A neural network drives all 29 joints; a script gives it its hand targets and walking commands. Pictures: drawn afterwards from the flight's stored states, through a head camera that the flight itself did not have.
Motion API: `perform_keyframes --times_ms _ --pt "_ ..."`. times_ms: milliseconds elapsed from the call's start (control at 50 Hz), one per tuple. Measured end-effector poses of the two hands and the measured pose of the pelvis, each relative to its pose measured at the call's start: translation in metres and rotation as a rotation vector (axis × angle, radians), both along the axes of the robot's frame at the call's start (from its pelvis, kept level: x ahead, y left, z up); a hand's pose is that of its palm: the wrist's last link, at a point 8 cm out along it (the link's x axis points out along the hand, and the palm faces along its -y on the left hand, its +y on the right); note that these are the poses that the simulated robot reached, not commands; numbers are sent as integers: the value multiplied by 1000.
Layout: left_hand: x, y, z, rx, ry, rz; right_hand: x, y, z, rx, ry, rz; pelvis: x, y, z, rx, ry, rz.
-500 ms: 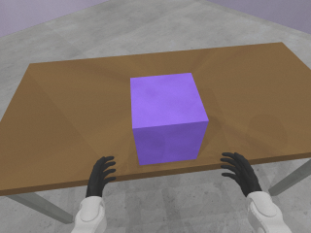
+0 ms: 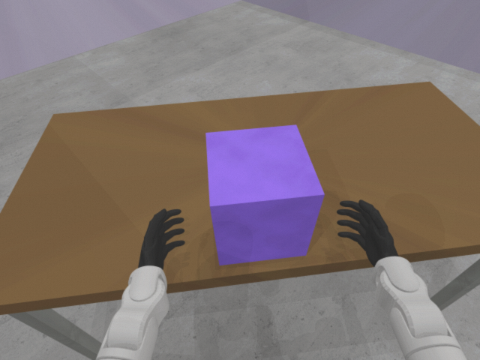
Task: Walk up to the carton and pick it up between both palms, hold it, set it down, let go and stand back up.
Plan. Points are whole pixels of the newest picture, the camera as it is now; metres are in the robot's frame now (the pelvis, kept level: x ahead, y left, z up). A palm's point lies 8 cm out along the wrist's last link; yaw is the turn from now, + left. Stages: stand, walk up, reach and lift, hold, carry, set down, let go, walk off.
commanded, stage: reach and lift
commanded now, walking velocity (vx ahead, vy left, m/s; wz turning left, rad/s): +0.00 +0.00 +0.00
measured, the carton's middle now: (257, 196) +0.43 -0.01 +0.00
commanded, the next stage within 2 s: none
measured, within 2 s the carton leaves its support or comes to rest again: neither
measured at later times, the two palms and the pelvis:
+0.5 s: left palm (151, 210) +0.34 +0.18 +0.08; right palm (367, 191) +0.36 -0.20 +0.09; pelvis -0.01 -0.01 +0.00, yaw +1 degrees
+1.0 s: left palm (147, 162) +0.40 +0.18 +0.13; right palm (359, 138) +0.43 -0.19 +0.15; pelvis -0.02 -0.01 +0.00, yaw +1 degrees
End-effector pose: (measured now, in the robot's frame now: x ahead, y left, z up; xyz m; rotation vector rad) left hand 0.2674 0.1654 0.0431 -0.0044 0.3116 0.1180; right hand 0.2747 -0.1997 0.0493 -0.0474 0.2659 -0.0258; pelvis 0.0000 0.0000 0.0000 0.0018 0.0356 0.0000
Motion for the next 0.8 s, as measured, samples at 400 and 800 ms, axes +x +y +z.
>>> perform_keyframes --times_ms 400,800 --pt "62 7 27 30 17 33 77 3 32 -15 0 13 -10 -8 1 1 51 17" --pt "106 17 69 20 27 47 126 12 69 0 32 14 -11 -12 2 3 77 14"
